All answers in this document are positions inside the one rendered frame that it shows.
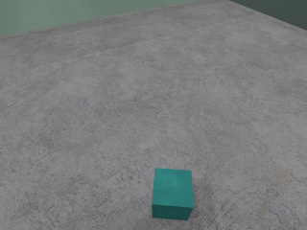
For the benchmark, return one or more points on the carton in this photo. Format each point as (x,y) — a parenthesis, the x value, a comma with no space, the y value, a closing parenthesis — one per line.
(172,194)

